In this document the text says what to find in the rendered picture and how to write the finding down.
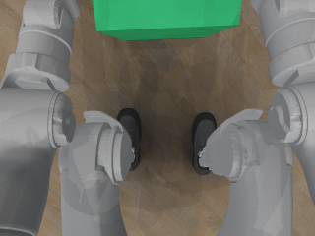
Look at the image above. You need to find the carton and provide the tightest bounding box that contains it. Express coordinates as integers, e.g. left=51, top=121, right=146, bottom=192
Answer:
left=93, top=0, right=242, bottom=41

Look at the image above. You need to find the left robot forearm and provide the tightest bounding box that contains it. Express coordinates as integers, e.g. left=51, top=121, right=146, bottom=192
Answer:
left=0, top=0, right=81, bottom=92

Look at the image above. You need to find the robot left thigh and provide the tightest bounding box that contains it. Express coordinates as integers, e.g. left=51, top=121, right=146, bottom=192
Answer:
left=60, top=122, right=130, bottom=236

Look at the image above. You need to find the robot right shin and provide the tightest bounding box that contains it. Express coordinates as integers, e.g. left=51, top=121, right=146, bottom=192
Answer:
left=198, top=108, right=294, bottom=176

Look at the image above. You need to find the right robot forearm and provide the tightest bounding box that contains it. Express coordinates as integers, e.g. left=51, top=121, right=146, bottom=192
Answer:
left=249, top=0, right=315, bottom=87

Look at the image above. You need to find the right robot upper arm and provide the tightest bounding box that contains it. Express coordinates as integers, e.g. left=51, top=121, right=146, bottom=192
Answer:
left=267, top=81, right=315, bottom=206

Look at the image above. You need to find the left robot upper arm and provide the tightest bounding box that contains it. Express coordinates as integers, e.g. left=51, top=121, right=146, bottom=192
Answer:
left=0, top=88, right=76, bottom=236

